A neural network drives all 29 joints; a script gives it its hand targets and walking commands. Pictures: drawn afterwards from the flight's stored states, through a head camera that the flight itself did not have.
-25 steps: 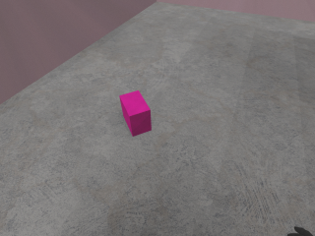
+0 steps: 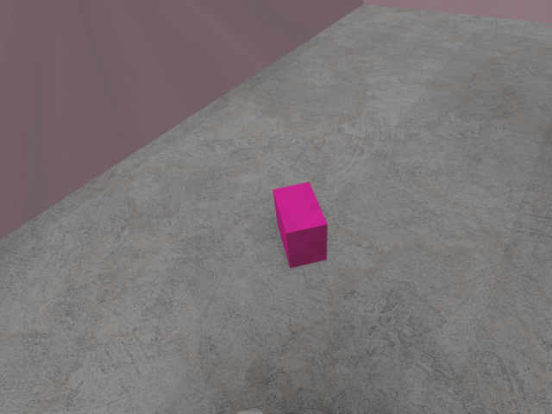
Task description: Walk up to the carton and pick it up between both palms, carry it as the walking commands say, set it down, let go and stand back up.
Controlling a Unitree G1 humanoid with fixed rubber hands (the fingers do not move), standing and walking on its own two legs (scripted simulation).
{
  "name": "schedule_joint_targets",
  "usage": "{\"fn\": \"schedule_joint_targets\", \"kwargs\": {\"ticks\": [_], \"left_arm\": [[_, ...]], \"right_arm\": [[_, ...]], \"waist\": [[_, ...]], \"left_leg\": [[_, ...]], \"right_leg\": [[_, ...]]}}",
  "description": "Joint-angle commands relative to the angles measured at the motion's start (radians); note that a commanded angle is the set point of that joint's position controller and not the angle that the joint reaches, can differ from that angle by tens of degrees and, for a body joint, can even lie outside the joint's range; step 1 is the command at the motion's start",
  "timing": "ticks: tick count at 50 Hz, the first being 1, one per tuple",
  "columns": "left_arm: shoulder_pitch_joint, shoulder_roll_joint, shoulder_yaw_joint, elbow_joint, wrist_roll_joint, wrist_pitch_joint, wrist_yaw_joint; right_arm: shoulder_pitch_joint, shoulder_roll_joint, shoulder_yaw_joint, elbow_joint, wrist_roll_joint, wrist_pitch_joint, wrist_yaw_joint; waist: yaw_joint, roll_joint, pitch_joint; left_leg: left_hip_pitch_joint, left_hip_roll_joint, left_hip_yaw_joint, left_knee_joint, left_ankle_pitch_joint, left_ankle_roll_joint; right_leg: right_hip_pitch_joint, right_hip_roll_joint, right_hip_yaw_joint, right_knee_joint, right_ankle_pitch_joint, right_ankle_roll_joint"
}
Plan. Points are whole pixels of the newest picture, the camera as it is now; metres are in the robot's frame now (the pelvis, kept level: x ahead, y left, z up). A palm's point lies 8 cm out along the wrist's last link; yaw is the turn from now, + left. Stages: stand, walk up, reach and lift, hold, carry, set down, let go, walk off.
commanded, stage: walk up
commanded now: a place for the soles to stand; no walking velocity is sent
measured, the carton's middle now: (299, 224) +1.01 +0.01 -0.65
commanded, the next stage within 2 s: none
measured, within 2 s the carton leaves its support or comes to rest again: neither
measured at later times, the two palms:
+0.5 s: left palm (106, 332) +0.29 +0.35 -0.08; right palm (499, 327) +0.28 -0.31 -0.07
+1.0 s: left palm (124, 281) +0.41 +0.37 -0.10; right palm (464, 241) +0.46 -0.32 -0.07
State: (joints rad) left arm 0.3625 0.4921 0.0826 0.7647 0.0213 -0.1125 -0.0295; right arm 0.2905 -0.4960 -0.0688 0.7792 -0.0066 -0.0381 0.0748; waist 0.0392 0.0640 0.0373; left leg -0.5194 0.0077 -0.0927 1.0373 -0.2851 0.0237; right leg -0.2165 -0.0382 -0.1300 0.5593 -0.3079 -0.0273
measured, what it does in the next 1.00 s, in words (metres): walks ahead: left foot, then right foot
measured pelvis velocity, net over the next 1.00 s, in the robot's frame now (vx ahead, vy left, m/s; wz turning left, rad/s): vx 0.37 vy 0.03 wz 0.04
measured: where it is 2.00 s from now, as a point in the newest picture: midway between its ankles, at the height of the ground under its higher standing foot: (308, 355)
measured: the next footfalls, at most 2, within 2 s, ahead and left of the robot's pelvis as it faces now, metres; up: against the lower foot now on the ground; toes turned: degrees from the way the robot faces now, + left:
left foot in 0.22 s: +0.22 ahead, +0.15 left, +0.00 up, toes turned +6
right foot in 0.58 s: +0.39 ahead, -0.10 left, +0.00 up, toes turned -1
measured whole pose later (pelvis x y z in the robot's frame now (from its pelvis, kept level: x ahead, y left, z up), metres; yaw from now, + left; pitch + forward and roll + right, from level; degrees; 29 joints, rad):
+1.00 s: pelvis +0.37 +0.03 -0.02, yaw +3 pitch -2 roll +1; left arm 0.39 0.49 0.07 0.69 0.03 -0.03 -0.05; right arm 0.38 -0.51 -0.08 0.73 -0.02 -0.10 0.01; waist 0.02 -0.05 0.03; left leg -0.37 0.03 0.08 0.68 -0.27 0.01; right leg -0.42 -0.03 0.02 1.01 -0.45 -0.03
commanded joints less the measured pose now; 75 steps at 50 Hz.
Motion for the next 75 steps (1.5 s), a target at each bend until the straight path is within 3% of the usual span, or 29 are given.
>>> {"fn": "schedule_joint_targets", "kwargs": {"ticks": [1, 5, 8, 9, 10, 11, 12, 16, 23, 27, 28, 29, 30, 32, 37, 40, 43, 44, 45, 46, 48, 51, 55, 58, 60, 62, 67, 71, 75], "left_arm": [[0.003, 0.201, 0.059, -0.084, -0.001, -0.017, -0.001], [0.088, 0.231, 0.060, -0.083, -0.008, 0.007, -0.004], [0.063, 0.215, 0.050, -0.105, -0.009, 0.021, 0.000], [0.065, 0.165, 0.028, -0.132, -0.021, 0.019, 0.004], [0.078, 0.064, -0.004, -0.163, -0.031, 0.014, 0.006], [0.069, 0.125, 0.002, -0.173, -0.014, 0.019, 0.020], [-0.001, 0.180, 0.010, -0.153, -0.024, 0.029, 0.027], [0.092, 0.147, 0.021, -0.107, -0.036, 0.036, -0.001], [-0.022, 0.113, 0.042, -0.127, -0.001, 0.037, -0.034], [0.092, 0.157, 0.081, -0.086, 0.001, 0.020, -0.027], [0.191, 0.245, 0.108, -0.069, 0.016, 0.011, -0.017], [0.191, 0.311, 0.113, -0.108, 0.004, 0.005, -0.008], [0.134, 0.280, 0.103, -0.126, -0.008, 0.006, -0.007], [0.026, 0.228, 0.087, -0.133, -0.019, 0.008, -0.006], [-0.019, 0.226, 0.074, -0.159, 0.003, 0.019, -0.024], [-0.006, 0.224, 0.063, -0.157, -0.008, 0.032, -0.029], [-0.038, 0.180, 0.043, -0.183, 0.000, 0.052, -0.035], [-0.047, 0.131, 0.023, -0.189, 0.002, 0.058, -0.035], [-0.043, 0.067, 0.002, -0.207, 0.005, 0.060, -0.029], [-0.049, 0.109, 0.017, -0.200, 0.004, 0.065, -0.017], [-0.013, 0.184, 0.039, -0.161, 0.001, 0.066, -0.018], [0.053, 0.175, 0.051, -0.100, -0.023, 0.065, -0.031], [0.044, 0.105, 0.037, -0.076, -0.021, 0.062, -0.029], [0.042, 0.113, 0.048, -0.055, -0.008, 0.047, 0.003], [0.025, 0.256, 0.063, -0.075, -0.006, 0.034, 0.024], [-0.036, 0.220, 0.054, -0.063, -0.013, 0.043, 0.027], [-0.136, 0.173, 0.015, -0.071, -0.029, 0.072, 0.030], [-0.108, 0.132, -0.008, -0.038, -0.043, 0.077, 0.037], [-0.143, 0.191, 0.000, 0.015, -0.021, 0.051, 0.047]], "right_arm": [[-0.067, -0.105, -0.033, -0.087, -0.004, -0.017, 0.021], [-0.160, -0.102, -0.037, -0.114, 0.003, -0.020, 0.021], [-0.020, -0.092, -0.039, -0.069, -0.003, -0.031, 0.003], [0.153, -0.158, -0.058, -0.048, -0.008, -0.041, -0.012], [0.245, -0.278, -0.097, -0.045, -0.024, -0.046, -0.029], [0.204, -0.306, -0.097, -0.095, 0.013, -0.049, -0.043], [0.168, -0.231, -0.086, -0.097, 0.025, -0.047, -0.045], [0.031, -0.184, -0.055, -0.120, 0.016, -0.053, -0.056], [0.063, -0.216, -0.063, -0.142, 0.010, -0.065, -0.036], [0.030, -0.140, -0.033, -0.167, 0.003, -0.054, -0.037], [0.082, -0.086, -0.016, -0.175, 0.001, -0.057, -0.039], [0.073, -0.111, -0.013, -0.172, 0.010, -0.049, -0.048], [0.038, -0.169, -0.030, -0.154, 0.005, -0.036, -0.056], [0.075, -0.185, -0.025, -0.114, 0.003, -0.037, -0.050], [0.147, -0.155, -0.042, -0.079, 0.001, -0.030, -0.019], [0.089, -0.144, -0.042, -0.083, -0.005, -0.045, -0.019], [0.198, -0.154, -0.057, -0.039, -0.008, -0.058, -0.046], [0.269, -0.194, -0.074, -0.029, -0.017, -0.065, -0.057], [0.364, -0.288, -0.099, -0.033, -0.031, -0.074, -0.073], [0.277, -0.323, -0.093, -0.077, -0.016, -0.078, -0.083], [0.172, -0.305, -0.088, -0.088, -0.002, -0.083, -0.084], [0.076, -0.257, -0.067, -0.113, -0.021, -0.074, -0.074], [0.061, -0.229, -0.052, -0.115, -0.020, -0.057, -0.065], [0.103, -0.162, -0.026, -0.091, -0.008, -0.040, -0.070], [0.142, -0.068, 0.004, -0.112, 0.018, -0.031, -0.087], [0.114, -0.138, -0.016, -0.087, 0.013, -0.014, -0.102], [0.186, -0.137, -0.031, -0.004, 0.016, -0.014, -0.099], [-0.055, -0.192, -0.022, -0.041, 0.002, -0.016, -0.095], [-0.040, -0.127, -0.005, 0.000, 0.006, 0.002, -0.090]], "waist": [[-0.005, -0.208, 0.078], [0.042, -0.199, -0.026], [-0.036, -0.106, -0.064], [-0.128, -0.021, -0.181], [-0.180, 0.316, -0.266], [-0.147, 0.142, -0.219], [-0.160, -0.014, -0.152], [-0.052, 0.023, 0.006], [-0.075, 0.139, -0.018], [0.028, -0.102, -0.048], [0.087, -0.340, -0.076], [0.080, -0.375, -0.081], [0.061, -0.173, 0.044], [0.002, -0.091, 0.080], [-0.041, -0.283, 0.056], [-0.013, -0.235, 0.027], [-0.083, -0.130, -0.048], [-0.143, 0.000, -0.036], [-0.169, 0.224, -0.046], [-0.128, 0.080, 0.017], [-0.084, -0.030, 0.070], [-0.036, 0.097, 0.066], [-0.032, 0.206, 0.022], [0.001, 0.036, -0.058], [-0.009, -0.324, -0.105], [-0.021, -0.186, -0.072], [-0.080, -0.247, -0.080], [0.002, -0.003, -0.048], [-0.035, -0.111, -0.046]], "left_leg": [[0.000, 0.042, 0.091, -0.264, 0.074, -0.029], [0.068, -0.009, 0.189, -0.425, 0.084, 0.012], [0.326, -0.068, 0.235, -0.521, 0.086, 0.049], [0.587, 0.030, 0.065, -0.544, 0.039, 0.111], [0.880, 0.317, -0.363, -0.585, 0.087, 0.218], [0.768, 0.458, -0.561, -0.623, 0.243, 0.284], [0.742, 0.411, -0.434, -0.595, 0.360, 0.332], [0.335, 0.205, -0.041, -0.618, 0.487, 0.196], [0.189, 0.214, -0.033, -0.668, 0.091, 0.193], [0.009, 0.140, 0.021, -0.392, -0.082, 0.129], [-0.151, 0.042, 0.109, -0.048, -0.076, 0.070], [-0.253, -0.041, 0.084, 0.135, -0.289, 0.036], [-0.265, 0.003, -0.006, 0.195, -0.226, 0.035], [-0.201, 0.069, -0.026, 0.125, -0.128, 0.043], [0.070, 0.052, 0.111, -0.160, -0.099, -0.005], [0.165, 0.027, 0.187, -0.346, -0.032, -0.019], [0.425, -0.035, 0.228, -0.428, -0.010, 0.005], [0.525, 0.035, 0.108, -0.535, -0.151, 0.041], [0.600, 0.307, -0.348, -0.698, -0.420, 0.140], [0.499, 0.459, -0.589, -0.796, -0.460, 0.214], [0.399, 0.427, -0.457, -0.773, -0.339, 0.267], [0.185, 0.232, -0.115, -0.728, -0.198, 0.192], [0.099, 0.196, 0.039, -0.602, 0.123, 0.186], [0.080, 0.143, 0.071, -0.333, 0.197, 0.114], [-0.052, -0.003, 0.128, -0.018, -0.206, -0.003], [0.003, 0.050, 0.057, -0.053, -0.348, 0.008], [0.245, 0.018, 0.133, -0.352, 0.051, 0.020], [0.113, 0.192, -0.096, -0.426, 0.196, 0.128], [0.148, 0.066, 0.045, -0.321, 0.119, 0.026]], "right_leg": [[-0.024, -0.203, 0.145, -0.298, 0.094, -0.170], [0.113, -0.208, 0.128, -0.190, 0.327, -0.164], [0.019, -0.188, 0.059, 0.057, 0.511, -0.119], [-0.131, -0.132, 0.012, 0.326, 0.457, -0.070], [-0.473, 0.003, 0.011, 0.637, -0.062, -0.018], [-0.539, 0.017, 0.188, 0.691, -0.223, -0.029], [-0.543, -0.063, 0.206, 0.709, -0.191, -0.018], [-0.298, -0.064, 0.148, 0.435, -0.081, 0.009], [-0.134, -0.035, 0.047, 0.157, 0.111, -0.002], [0.170, 0.026, 0.062, 0.009, -0.014, -0.040], [0.287, -0.167, 0.387, -0.139, -0.231, -0.101], [0.256, -0.397, 0.806, -0.321, -0.456, -0.212], [0.139, -0.431, 0.800, -0.355, -0.487, -0.232], [0.029, -0.328, 0.603, -0.330, -0.350, -0.198], [-0.196, -0.212, 0.312, -0.311, -0.262, -0.202], [-0.184, -0.183, 0.267, -0.244, -0.227, -0.184], [-0.327, -0.102, 0.183, -0.029, -0.302, -0.139], [-0.466, -0.064, 0.140, 0.152, -0.336, -0.109], [-0.619, 0.017, 0.089, 0.472, -0.283, -0.038], [-0.670, 0.010, 0.250, 0.581, -0.180, -0.010], [-0.597, -0.084, 0.258, 0.531, -0.098, 0.012], [-0.354, -0.053, 0.147, 0.387, -0.068, 0.016], [-0.146, -0.013, 0.046, 0.227, 0.032, 0.017], [0.049, 0.043, 0.054, -0.013, 0.079, -0.027], [0.090, -0.339, 0.596, -0.137, 0.229, -0.177], [0.000, -0.334, 0.524, -0.113, 0.350, -0.263], [-0.160, -0.141, 0.227, 0.097, 0.383, -0.110], [-0.090, -0.033, 0.131, 0.185, 0.128, -0.030], [-0.077, -0.175, 0.310, 0.021, 0.234, -0.110]]}}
